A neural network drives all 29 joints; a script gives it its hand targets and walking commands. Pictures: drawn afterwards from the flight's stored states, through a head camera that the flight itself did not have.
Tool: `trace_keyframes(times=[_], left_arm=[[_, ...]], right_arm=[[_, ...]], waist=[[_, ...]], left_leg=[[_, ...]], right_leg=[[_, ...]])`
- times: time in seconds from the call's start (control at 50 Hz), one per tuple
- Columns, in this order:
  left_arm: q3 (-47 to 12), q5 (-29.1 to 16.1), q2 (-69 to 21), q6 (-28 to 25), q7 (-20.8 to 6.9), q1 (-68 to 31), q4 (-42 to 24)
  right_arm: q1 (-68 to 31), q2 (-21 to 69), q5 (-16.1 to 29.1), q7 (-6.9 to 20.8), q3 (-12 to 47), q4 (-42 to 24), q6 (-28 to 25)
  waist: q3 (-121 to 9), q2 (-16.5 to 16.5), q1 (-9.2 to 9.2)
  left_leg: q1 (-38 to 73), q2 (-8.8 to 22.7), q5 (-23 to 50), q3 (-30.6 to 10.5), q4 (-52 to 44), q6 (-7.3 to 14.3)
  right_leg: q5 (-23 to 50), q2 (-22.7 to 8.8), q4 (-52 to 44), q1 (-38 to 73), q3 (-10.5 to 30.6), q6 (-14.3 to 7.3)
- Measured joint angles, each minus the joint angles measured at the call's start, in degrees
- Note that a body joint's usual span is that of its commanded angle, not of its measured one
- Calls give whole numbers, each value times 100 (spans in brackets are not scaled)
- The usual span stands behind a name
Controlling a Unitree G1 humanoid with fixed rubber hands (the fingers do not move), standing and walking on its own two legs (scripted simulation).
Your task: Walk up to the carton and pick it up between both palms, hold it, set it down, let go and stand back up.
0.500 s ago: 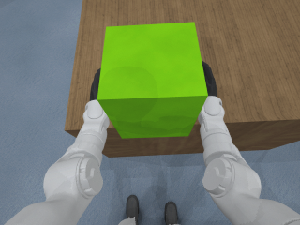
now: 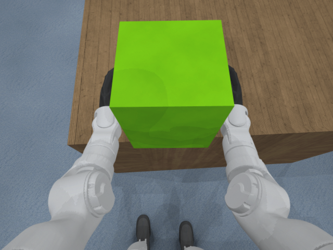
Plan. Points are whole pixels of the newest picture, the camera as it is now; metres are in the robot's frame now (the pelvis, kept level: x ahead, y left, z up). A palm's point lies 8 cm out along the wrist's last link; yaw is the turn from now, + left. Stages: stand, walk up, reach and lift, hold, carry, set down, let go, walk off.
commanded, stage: set down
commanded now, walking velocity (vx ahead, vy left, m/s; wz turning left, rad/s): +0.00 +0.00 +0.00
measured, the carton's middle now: (170, 94) +0.46 -0.03 +0.00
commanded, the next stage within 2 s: let go in 0.28 s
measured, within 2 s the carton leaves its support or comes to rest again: neither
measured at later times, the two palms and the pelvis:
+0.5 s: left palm (111, 103) +0.45 +0.12 -0.01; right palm (233, 100) +0.44 -0.18 -0.01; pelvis -0.01 -0.01 +0.00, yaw +0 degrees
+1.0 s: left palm (110, 103) +0.45 +0.12 -0.02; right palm (233, 102) +0.43 -0.18 -0.01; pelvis -0.02 +0.00 -0.01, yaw -2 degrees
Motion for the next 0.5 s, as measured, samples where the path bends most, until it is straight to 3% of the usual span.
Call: trace_keyframes(times=[0.18,0.5], left_arm=[[-49,30,-77,-71,59,144,-243],[164,-138,130,-172,-71,-111,258]], right_arm=[[57,17,41,118,27,-110,42],[-166,23,-6,-33,54,100,233]], waist=[[11,78,80],[-3,54,64]], left_leg=[[-92,37,-7,40,55,-11],[-136,99,20,-37,78,-96]], right_leg=[[85,36,-70,-58,52,-7],[-12,99,160,-189,-12,-96]])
